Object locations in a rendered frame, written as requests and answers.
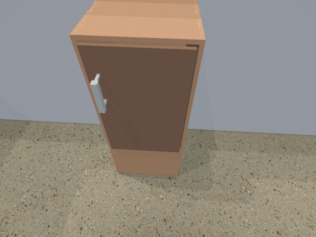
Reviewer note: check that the cupboard door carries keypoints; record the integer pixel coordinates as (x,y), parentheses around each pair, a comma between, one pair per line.
(147,88)

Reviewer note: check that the handle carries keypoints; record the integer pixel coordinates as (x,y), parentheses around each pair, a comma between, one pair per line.
(97,93)

